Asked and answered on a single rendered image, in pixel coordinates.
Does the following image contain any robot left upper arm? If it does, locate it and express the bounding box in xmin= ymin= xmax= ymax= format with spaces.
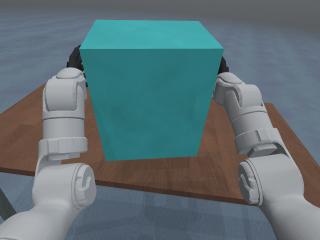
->
xmin=0 ymin=163 xmax=97 ymax=240

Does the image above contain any carton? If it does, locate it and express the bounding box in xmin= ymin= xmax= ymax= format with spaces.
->
xmin=79 ymin=20 xmax=224 ymax=161

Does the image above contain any table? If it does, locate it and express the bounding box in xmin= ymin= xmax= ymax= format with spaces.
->
xmin=0 ymin=83 xmax=320 ymax=221

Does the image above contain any robot right upper arm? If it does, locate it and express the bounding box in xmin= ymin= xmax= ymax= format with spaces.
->
xmin=238 ymin=153 xmax=320 ymax=240

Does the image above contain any robot right hand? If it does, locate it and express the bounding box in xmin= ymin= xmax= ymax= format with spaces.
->
xmin=217 ymin=56 xmax=229 ymax=75

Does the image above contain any robot left hand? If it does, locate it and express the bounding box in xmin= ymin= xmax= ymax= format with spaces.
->
xmin=66 ymin=45 xmax=88 ymax=87

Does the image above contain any right robot forearm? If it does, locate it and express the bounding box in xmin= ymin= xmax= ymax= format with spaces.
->
xmin=213 ymin=72 xmax=304 ymax=194

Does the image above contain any left robot forearm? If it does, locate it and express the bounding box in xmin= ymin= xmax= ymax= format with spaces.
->
xmin=32 ymin=67 xmax=88 ymax=204

